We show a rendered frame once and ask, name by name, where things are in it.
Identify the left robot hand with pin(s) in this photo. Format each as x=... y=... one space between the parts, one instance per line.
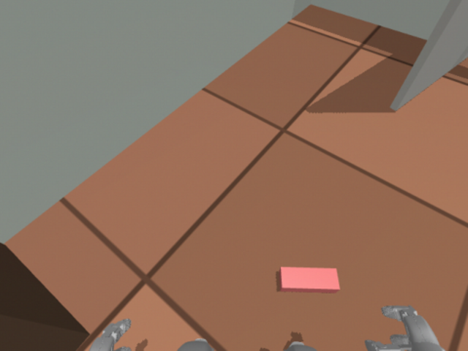
x=110 y=336

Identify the carton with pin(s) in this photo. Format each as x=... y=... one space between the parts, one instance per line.
x=308 y=280

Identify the right robot hand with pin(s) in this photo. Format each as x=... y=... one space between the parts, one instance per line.
x=418 y=330

